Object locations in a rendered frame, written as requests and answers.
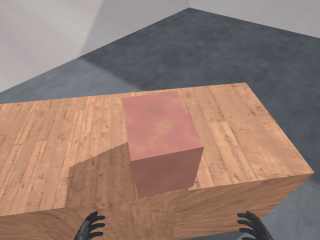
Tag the robot left hand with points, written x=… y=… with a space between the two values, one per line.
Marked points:
x=87 y=226

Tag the pedestal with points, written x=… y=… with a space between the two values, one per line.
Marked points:
x=63 y=159

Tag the carton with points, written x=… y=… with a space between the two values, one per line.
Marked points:
x=164 y=145

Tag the robot right hand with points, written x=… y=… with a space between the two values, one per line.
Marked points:
x=259 y=231

